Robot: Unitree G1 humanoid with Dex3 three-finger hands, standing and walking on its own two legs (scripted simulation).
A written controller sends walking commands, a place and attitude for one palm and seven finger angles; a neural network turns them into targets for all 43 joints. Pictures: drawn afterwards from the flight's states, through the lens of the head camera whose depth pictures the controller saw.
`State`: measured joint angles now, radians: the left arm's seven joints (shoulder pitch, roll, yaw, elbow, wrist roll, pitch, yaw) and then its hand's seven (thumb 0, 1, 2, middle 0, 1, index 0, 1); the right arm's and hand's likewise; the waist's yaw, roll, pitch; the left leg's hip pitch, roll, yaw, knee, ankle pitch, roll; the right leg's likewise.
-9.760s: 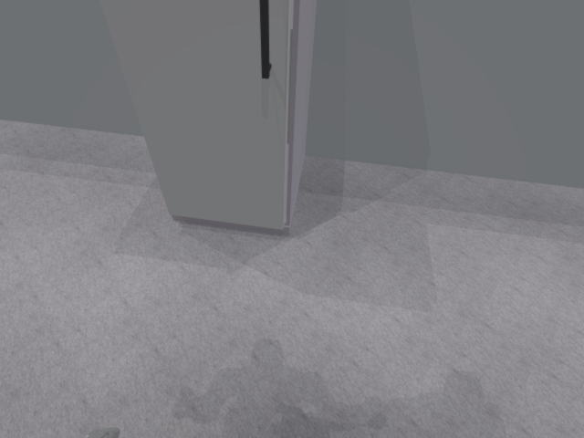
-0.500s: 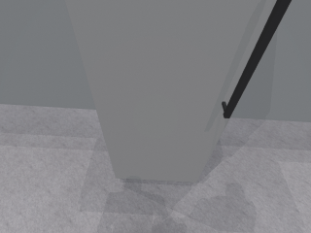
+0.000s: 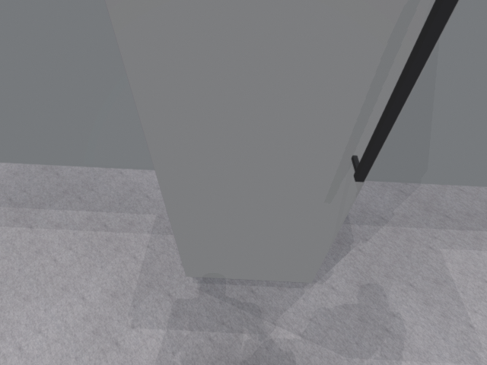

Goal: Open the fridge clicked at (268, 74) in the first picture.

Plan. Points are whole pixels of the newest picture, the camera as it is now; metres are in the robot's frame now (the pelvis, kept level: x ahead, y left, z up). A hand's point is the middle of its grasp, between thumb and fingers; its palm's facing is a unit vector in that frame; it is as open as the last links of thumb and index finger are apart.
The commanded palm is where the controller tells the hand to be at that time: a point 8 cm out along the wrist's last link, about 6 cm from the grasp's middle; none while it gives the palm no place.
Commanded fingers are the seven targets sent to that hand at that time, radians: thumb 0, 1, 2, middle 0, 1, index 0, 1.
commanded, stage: look again from close up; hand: right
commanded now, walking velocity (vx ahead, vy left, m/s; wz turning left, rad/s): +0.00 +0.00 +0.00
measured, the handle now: (400, 77) +0.50 -0.21 +0.24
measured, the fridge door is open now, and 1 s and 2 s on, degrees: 0 0 0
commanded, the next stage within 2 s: raise the hand to about handle height in 0.06 s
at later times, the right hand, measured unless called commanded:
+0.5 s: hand (375, 341) +0.17 -0.18 +0.00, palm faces -0.03 +1.00 -0.03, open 8.1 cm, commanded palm +0.12 -0.25 -0.02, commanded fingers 0.00 -0.48 -0.72 0.23 0.57 0.23 0.57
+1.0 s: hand (430, 319) +0.20 -0.25 +0.04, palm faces +0.03 +1.00 -0.07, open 11.1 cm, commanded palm +0.16 -0.30 +0.06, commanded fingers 0.00 0.10 -0.47 0.27 0.94 0.27 0.94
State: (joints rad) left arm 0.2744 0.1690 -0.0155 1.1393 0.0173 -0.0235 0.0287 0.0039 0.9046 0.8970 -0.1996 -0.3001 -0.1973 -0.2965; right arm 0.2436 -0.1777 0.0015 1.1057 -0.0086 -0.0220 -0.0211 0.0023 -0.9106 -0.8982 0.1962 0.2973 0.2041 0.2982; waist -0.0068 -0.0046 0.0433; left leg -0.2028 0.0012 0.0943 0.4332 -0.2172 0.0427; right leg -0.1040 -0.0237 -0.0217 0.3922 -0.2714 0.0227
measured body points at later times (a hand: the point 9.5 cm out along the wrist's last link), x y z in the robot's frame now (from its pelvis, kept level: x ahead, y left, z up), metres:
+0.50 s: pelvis -0.03 -0.01 -0.05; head -0.01 -0.01 +0.40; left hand +0.19 +0.24 -0.08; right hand +0.17 -0.23 +0.01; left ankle +0.01 +0.09 -0.74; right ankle -0.04 -0.13 -0.74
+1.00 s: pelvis -0.02 -0.03 -0.04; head +0.00 -0.03 +0.41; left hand +0.13 +0.18 -0.12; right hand +0.19 -0.30 +0.05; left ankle +0.01 +0.09 -0.74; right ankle -0.04 -0.13 -0.74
